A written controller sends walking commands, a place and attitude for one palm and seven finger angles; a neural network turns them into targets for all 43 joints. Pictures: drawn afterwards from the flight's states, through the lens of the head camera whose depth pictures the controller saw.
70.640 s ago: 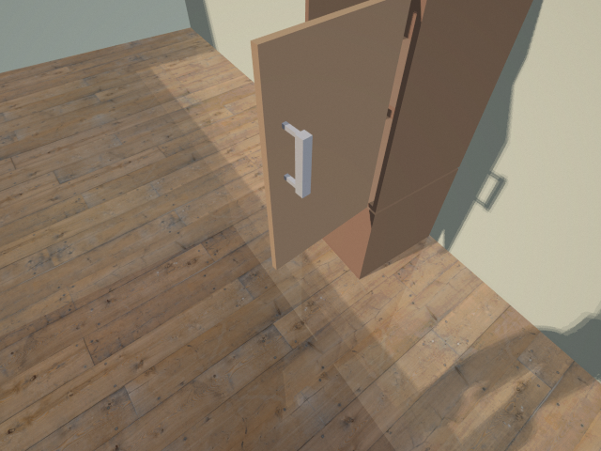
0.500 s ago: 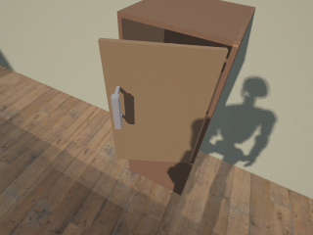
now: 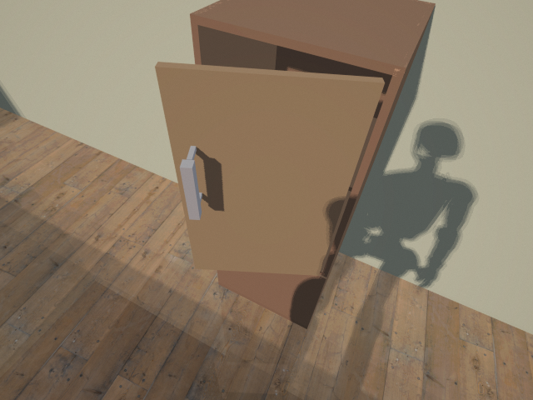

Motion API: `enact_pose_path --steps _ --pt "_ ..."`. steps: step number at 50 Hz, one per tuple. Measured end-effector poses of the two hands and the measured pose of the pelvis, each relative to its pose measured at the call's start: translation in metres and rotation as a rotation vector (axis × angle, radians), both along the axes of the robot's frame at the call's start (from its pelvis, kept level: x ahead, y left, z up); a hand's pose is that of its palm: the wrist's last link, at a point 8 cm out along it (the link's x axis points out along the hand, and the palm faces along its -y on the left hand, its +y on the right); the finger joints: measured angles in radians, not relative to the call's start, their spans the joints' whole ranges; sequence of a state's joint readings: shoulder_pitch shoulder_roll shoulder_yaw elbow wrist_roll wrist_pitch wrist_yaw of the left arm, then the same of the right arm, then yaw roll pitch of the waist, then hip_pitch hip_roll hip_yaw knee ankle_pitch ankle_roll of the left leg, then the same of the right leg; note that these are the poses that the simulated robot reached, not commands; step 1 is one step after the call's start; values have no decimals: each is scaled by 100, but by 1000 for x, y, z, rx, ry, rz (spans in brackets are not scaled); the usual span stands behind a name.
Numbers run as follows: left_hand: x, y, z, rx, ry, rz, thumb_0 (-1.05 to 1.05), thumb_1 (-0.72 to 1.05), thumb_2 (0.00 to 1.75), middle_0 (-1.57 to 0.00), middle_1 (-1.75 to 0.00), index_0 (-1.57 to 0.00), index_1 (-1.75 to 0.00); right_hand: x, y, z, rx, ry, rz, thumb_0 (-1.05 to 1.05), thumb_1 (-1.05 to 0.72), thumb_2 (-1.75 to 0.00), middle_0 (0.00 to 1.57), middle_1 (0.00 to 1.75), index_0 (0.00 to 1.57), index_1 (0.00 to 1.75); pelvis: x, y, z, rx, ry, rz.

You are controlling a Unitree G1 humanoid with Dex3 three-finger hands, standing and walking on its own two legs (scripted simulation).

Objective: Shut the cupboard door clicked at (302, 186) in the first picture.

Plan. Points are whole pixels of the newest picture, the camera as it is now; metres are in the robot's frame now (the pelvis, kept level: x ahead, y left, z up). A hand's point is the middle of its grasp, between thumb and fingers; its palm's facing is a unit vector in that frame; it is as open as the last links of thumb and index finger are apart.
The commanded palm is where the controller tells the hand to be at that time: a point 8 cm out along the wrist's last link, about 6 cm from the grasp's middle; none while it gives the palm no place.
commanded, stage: shuffle to correct the standing spot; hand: left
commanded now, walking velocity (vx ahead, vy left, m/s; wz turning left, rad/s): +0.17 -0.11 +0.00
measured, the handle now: (193, 183) +0.49 +0.18 +0.03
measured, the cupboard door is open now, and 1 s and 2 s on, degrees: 25 25 25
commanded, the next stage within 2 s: come to a stop and stand still in 0.26 s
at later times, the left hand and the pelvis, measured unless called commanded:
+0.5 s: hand (179, 397) +0.17 +0.16 -0.17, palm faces -0.04 -0.98 -0.19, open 7.3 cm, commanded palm none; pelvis +0.08 -0.02 +0.00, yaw -1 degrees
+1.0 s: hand out of the picture +0.10 +0.20 -0.19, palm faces +0.10 -0.98 -0.16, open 7.3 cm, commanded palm none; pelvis +0.05 +0.02 -0.01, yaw +1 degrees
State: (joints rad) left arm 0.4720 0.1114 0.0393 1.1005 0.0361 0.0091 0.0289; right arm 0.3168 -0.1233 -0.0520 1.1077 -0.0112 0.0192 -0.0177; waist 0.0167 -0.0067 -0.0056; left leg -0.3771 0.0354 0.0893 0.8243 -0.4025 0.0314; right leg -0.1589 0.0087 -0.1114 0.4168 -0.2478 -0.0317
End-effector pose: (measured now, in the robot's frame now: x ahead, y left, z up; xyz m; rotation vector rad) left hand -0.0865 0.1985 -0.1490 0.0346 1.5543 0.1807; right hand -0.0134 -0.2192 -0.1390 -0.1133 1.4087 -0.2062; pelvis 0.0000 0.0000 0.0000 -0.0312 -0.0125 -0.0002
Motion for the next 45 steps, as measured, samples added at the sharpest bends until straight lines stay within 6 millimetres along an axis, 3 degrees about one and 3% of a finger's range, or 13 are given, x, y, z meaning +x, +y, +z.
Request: enact_pose_path --steps 5,8,12,16,19,24,28,32,35,41,45 --pt "28 0 -18 -50 -32 1 0 91 90 -20 -30 -20 -30 19 8 -3 -36 -29 19 1 -92 -90 20 30 20 30 13 10 -10 -17 3 16" --pt "56 4 -21 -70 -50 -41 0 91 90 -20 -30 -20 -30 22 16 0 -40 -44 -2 1 -92 -90 20 30 20 30 22 14 -9 2 4 -13" --pt "108 14 -11 -51 -118 -98 1 92 89 -20 -30 -20 -30 14 25 8 -28 -14 -35 0 -92 -90 20 30 20 30 35 14 1 2 14 -19" --pt "149 33 -2 8 -161 -122 3 95 89 -20 -30 -20 -30 3 29 13 -9 47 -66 0 -91 -90 20 30 20 30 50 8 6 1 22 -29" --pt "181 36 4 36 -198 -139 3 94 90 -20 -30 -19 -30 -4 27 15 5 98 -85 0 -91 -90 20 30 20 30 60 0 8 0 25 -31" --pt "237 17 9 62 -268 -180 1 93 90 -19 -30 -19 -30 -7 12 10 32 173 -113 0 -91 -90 20 30 20 30 76 -18 4 8 23 -27" --pt "271 -10 4 83 -353 -188 1 92 90 -19 -30 -19 -30 1 -11 -9 62 211 -122 0 -91 -90 20 30 20 30 91 -37 -10 32 20 -21" --pt "278 -32 6 64 -386 -184 0 92 90 -20 -30 -19 -30 32 -33 -21 39 170 -101 0 -91 -90 20 30 20 30 90 -40 -12 18 2 2" --pt "276 -33 7 66 -416 -142 -1 93 89 -20 -30 -20 -30 63 -45 -21 11 96 -58 0 -91 -90 20 30 20 30 82 -37 -11 19 -8 11" --pt "250 -4 -2 72 -415 -109 -1 92 89 -20 -30 -20 -30 121 -46 -9 -50 -95 31 0 -91 -90 19 30 20 30 61 -21 -15 7 -9 24" --pt "222 28 -21 66 -388 -74 -1 92 89 -20 -30 -20 -30 132 -28 0 -89 -204 68 0 -91 -90 19 30 20 30 49 -3 -24 1 -18 24"
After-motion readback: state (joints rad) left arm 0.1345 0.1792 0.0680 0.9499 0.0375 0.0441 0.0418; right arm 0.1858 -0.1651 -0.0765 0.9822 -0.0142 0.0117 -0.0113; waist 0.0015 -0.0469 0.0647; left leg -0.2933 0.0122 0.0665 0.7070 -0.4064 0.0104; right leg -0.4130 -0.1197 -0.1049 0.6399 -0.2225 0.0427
